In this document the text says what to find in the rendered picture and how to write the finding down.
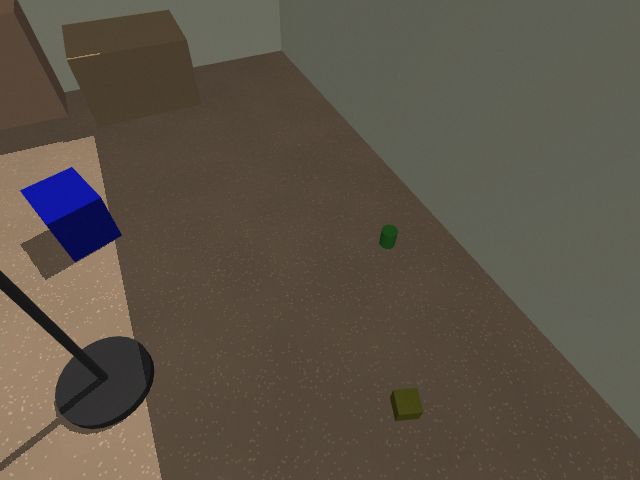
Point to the floor lamp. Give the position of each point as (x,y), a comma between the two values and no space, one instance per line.
(104,382)

